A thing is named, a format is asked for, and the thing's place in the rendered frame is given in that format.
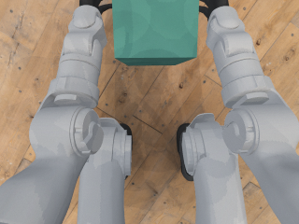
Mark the right robot thigh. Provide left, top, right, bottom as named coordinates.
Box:
left=181, top=121, right=248, bottom=224

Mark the robot left forearm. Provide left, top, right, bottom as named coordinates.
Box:
left=29, top=5, right=107, bottom=142

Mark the right robot upper arm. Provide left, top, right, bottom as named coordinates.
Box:
left=222, top=104, right=299, bottom=224

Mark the left robot upper arm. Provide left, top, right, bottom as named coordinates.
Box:
left=0, top=105, right=104, bottom=224

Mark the robot right forearm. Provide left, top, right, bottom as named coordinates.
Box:
left=206, top=6, right=299, bottom=123

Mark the robot left foot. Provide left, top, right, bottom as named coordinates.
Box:
left=120, top=123, right=133, bottom=180

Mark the carton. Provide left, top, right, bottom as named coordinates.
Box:
left=112, top=0, right=199, bottom=66

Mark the left robot hand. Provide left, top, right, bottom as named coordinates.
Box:
left=79, top=0, right=112, bottom=15

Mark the right robot hand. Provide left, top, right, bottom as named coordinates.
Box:
left=199, top=0, right=229, bottom=21

